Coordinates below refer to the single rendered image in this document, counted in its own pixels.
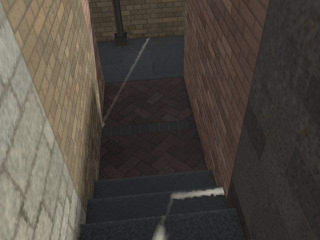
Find stairs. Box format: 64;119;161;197
77;169;255;240

